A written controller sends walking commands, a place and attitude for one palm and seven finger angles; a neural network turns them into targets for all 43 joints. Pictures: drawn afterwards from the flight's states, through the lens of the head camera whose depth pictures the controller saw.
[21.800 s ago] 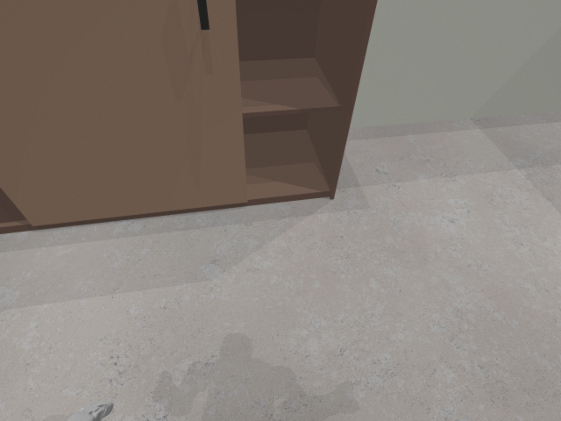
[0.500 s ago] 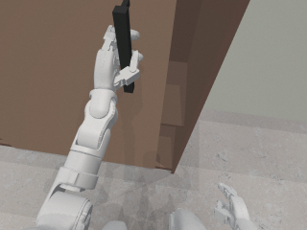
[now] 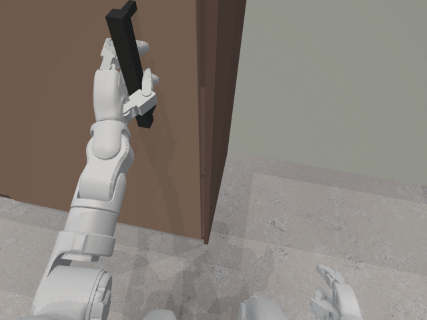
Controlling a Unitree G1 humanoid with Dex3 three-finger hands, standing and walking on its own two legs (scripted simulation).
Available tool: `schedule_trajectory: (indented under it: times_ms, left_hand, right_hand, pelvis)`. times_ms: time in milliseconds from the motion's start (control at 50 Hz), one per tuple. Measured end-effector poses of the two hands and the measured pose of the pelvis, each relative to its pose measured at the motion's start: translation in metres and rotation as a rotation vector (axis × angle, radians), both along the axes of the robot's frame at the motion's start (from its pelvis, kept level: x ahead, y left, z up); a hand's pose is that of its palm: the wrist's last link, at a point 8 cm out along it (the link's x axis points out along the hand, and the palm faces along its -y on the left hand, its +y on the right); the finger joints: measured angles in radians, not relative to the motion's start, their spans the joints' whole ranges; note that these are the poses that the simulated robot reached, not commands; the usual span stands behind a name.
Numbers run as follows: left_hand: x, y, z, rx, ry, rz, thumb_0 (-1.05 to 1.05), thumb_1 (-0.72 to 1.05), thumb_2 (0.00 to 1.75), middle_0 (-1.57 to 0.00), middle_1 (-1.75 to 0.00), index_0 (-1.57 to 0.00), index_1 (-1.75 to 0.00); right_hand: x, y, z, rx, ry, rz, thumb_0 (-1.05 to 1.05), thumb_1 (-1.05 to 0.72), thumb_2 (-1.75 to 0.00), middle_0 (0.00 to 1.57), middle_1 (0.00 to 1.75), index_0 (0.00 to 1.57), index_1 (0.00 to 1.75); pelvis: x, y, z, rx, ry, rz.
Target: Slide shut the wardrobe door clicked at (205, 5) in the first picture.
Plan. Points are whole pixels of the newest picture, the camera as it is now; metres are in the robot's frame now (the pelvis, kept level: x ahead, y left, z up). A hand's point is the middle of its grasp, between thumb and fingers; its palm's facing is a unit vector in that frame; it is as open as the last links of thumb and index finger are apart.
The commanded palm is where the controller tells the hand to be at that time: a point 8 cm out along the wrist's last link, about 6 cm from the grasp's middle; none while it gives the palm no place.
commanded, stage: step sideways, sliding the door along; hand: left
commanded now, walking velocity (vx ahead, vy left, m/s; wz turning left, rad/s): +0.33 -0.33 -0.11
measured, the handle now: (139, 72) +0.45 +0.20 +0.19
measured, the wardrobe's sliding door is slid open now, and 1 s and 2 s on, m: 0.01 0.00 0.00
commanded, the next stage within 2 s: stop walking and hold the door there in 0.92 s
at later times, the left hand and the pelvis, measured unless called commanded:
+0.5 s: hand (164, 90) +0.42 +0.15 +0.19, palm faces +0.63 -0.77 -0.04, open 7.2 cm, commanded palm +0.37 +0.08 +0.19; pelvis +0.08 -0.16 +0.00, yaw +1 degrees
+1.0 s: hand (167, 90) +0.42 +0.14 +0.18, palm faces +0.72 -0.70 -0.02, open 7.4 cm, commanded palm +0.37 +0.04 +0.19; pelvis +0.22 -0.12 +0.00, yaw +8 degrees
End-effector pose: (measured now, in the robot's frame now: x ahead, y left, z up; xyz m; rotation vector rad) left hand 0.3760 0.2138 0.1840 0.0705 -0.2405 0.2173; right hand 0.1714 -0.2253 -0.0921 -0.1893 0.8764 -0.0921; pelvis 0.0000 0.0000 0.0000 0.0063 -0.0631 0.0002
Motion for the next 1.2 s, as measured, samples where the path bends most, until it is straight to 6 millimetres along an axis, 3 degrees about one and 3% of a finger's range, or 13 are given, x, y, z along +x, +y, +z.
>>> schedule_trajectory:
  times_ms: [120, 260, 400, 500, 660, 780, 860, 1020, 1100, 1200]
  left_hand:
    - [-0.001, -0.015, 0.000, 0.013, 0.001, 0.088, -0.03, 0.73, 0.84, -0.44, -1.40, -0.18, -1.31]
    - [-0.003, -0.028, -0.001, 0.019, -0.016, 0.325, -0.03, 0.70, 0.85, -0.45, -1.40, -0.07, -1.33]
    - [-0.005, -0.036, 0.001, 0.008, 0.013, 0.434, -0.04, 0.70, 0.83, -0.38, -1.40, -0.05, -1.36]
    - [-0.005, -0.039, -0.002, 0.004, -0.015, 0.460, -0.04, 0.72, 0.82, -0.33, -1.40, -0.05, -1.28]
    - [-0.004, -0.045, -0.003, 0.024, -0.033, 0.544, -0.05, 0.71, 0.85, -0.26, -1.40, -0.02, -1.25]
    - [-0.005, -0.047, -0.001, 0.005, -0.007, 0.562, -0.04, 0.72, 0.83, -0.22, -1.40, -0.02, -1.26]
    - [-0.005, -0.047, -0.002, 0.001, -0.020, 0.557, -0.03, 0.74, 0.82, -0.20, -1.40, -0.02, -1.24]
    - [-0.004, -0.049, -0.006, 0.012, -0.087, 0.580, -0.03, 0.74, 0.82, -0.19, -1.40, -0.04, -1.12]
    - [-0.006, -0.032, -0.003, 0.137, -0.033, 0.496, -0.09, 0.63, 0.84, -0.22, -1.40, -0.10, -1.15]
    - [0.004, -0.017, 0.014, 0.181, 0.095, 0.489, -0.13, 0.50, 0.82, -0.33, -1.40, -0.24, -1.34]
  right_hand:
    - [0.014, -0.040, 0.001, 0.021, -0.007, 0.077, 0.01, -0.91, -0.90, 0.20, 0.30, 0.20, 0.30]
    - [0.050, -0.099, -0.030, 0.095, -0.060, 0.091, 0.01, -0.91, -0.90, 0.20, 0.30, 0.20, 0.30]
    - [0.061, -0.157, -0.011, -0.029, -0.036, 0.049, 0.01, -0.91, -0.90, 0.20, 0.30, 0.20, 0.30]
    - [0.081, -0.172, 0.013, -0.063, -0.049, 0.059, 0.02, -0.91, -0.90, 0.20, 0.30, 0.19, 0.30]
    - [0.148, -0.160, 0.026, -0.016, -0.174, 0.140, 0.02, -0.91, -0.90, 0.20, 0.30, 0.20, 0.30]
    - [0.191, -0.137, 0.044, -0.010, -0.191, 0.175, 0.02, -0.91, -0.90, 0.20, 0.30, 0.20, 0.30]
    - [0.223, -0.116, 0.049, -0.007, -0.221, 0.219, 0.01, -0.91, -0.90, 0.20, 0.30, 0.20, 0.30]
    - [0.298, -0.054, 0.028, 0.054, -0.235, 0.336, 0.02, -0.91, -0.90, 0.20, 0.30, 0.20, 0.30]
    - [0.329, -0.024, 0.034, 0.059, -0.183, 0.365, 0.02, -0.91, -0.90, 0.20, 0.30, 0.20, 0.30]
    - [0.364, -0.008, 0.062, 0.085, -0.218, 0.346, 0.02, -0.91, -0.90, 0.20, 0.30, 0.20, 0.30]
  pelvis:
    - [0.007, -0.054, 0.001, -0.051, -0.001, -0.029]
    - [0.025, -0.128, -0.023, -0.060, -0.031, -0.020]
    - [0.053, -0.146, -0.004, -0.017, 0.032, 0.012]
    - [0.076, -0.161, 0.004, -0.011, 0.028, 0.009]
    - [0.120, -0.173, 0.005, -0.048, 0.031, 0.016]
    - [0.148, -0.161, 0.021, -0.047, 0.064, 0.054]
    - [0.174, -0.147, 0.020, -0.063, 0.093, 0.087]
    - [0.228, -0.119, 0.000, -0.096, 0.127, 0.139]
    - [0.260, -0.108, 0.012, -0.069, 0.125, 0.149]
    - [0.305, -0.095, 0.037, -0.113, 0.098, 0.124]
